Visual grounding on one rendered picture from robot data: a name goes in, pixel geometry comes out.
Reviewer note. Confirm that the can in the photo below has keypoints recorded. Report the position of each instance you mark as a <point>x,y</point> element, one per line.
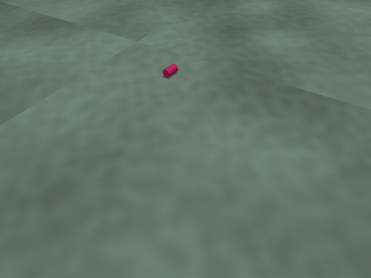
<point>167,72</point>

